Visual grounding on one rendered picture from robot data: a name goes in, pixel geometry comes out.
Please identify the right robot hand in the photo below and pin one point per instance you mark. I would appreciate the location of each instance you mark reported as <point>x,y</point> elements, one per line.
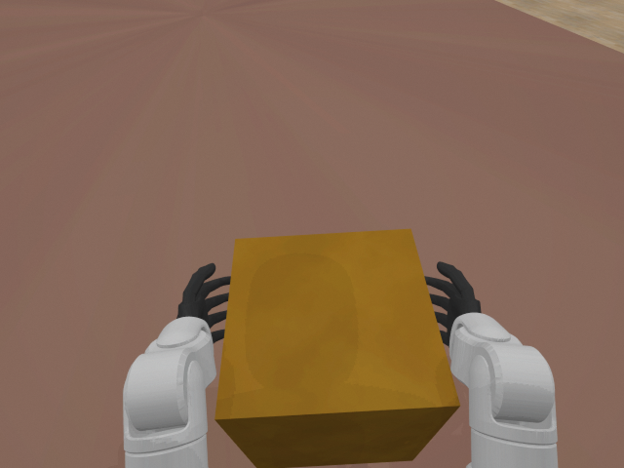
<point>461,297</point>

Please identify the left robot hand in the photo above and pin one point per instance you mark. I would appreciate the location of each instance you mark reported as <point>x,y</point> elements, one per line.
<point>194,303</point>

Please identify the carton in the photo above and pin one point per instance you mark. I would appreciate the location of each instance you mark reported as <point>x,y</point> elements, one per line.
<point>332,353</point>

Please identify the right robot forearm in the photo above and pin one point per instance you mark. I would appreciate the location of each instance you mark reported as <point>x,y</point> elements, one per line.
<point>512,409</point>

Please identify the left robot forearm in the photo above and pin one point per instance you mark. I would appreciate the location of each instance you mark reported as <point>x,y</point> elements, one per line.
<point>164,398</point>

